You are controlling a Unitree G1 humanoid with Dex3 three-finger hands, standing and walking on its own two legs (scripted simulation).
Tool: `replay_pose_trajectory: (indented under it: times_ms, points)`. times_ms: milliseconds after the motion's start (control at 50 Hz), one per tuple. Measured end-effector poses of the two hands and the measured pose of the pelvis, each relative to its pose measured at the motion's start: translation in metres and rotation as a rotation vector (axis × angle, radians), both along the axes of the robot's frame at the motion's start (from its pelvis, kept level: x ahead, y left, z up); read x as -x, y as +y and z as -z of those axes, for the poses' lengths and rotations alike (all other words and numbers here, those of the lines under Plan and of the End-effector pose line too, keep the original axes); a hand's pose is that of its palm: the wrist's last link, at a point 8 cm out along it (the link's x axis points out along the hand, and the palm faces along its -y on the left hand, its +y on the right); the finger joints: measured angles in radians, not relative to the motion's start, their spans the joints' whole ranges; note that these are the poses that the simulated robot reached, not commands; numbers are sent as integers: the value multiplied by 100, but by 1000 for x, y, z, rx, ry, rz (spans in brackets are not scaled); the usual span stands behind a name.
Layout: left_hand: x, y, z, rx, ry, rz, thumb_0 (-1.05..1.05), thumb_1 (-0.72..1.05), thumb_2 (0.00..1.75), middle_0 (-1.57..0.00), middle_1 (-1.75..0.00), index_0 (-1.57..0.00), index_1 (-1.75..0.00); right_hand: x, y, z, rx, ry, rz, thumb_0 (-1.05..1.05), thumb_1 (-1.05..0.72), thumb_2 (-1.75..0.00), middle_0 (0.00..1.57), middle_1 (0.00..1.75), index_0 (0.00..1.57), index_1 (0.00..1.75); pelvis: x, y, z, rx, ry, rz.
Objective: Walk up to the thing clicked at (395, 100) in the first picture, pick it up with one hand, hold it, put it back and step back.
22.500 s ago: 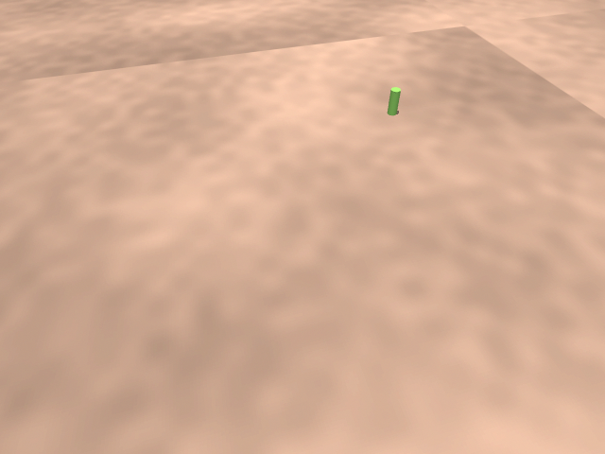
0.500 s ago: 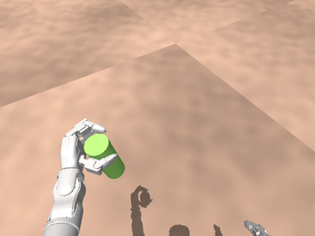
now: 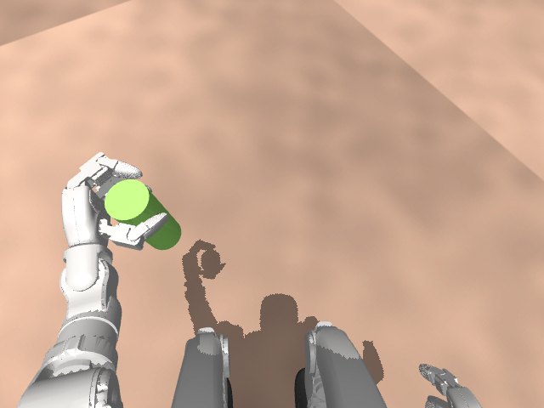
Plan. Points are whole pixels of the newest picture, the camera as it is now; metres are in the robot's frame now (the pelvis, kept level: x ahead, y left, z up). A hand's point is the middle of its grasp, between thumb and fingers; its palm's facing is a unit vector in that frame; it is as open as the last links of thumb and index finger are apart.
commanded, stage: crouch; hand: left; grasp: from the side
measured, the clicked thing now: (148, 219) +0.42 +0.19 -0.06
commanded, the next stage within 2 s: lower in 1.32 s
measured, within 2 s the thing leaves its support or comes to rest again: neither
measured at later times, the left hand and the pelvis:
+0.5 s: hand (157, 234) +0.45 +0.22 -0.23, palm faces +0.17 -0.99 -0.02, open 9.2 cm; pelvis -0.06 +0.00 -0.19, yaw -3 degrees
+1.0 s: hand (167, 235) +0.49 +0.23 -0.34, palm faces +0.18 -0.98 -0.02, open 9.2 cm; pelvis -0.06 +0.01 -0.27, yaw -8 degrees
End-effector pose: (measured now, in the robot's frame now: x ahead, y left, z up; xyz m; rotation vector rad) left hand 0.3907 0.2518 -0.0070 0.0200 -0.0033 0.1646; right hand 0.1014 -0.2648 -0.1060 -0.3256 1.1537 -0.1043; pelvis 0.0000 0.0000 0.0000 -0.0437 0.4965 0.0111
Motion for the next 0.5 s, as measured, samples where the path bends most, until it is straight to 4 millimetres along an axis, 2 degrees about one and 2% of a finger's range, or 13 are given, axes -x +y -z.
replay_pose_trajectory:
  times_ms: [100, 200, 380, 500]
  points:
    - [-7, 5, 50, 2, 32, 3, -3, -42, 101, -83, -118, -87, -119, 15, 5, 50, -22, 68, 4, 1, -91, -91, 20, 29, 20, 30, 8, 2, 40, 4, 59, 9]
    - [-6, 9, 96, 13, 50, 0, -3, -42, 102, -83, -118, -87, -119, 32, 10, 90, -38, 119, -4, 1, -92, -91, 20, 29, 20, 30, 19, 3, 75, 6, 97, 14]
    - [-21, 15, 175, 14, 21, 2, -3, -42, 102, -83, -118, -87, -119, 68, 2, 153, 17, 174, -26, 1, -92, -91, 20, 30, 21, 30, 46, 3, 151, 21, 105, 25]
    - [-32, 20, 221, 2, 29, -2, -3, -43, 103, -84, -117, -87, -119, 97, -3, 186, 52, 223, -18, 1, -92, -91, 20, 29, 20, 30, 59, 5, 193, 34, 82, 35]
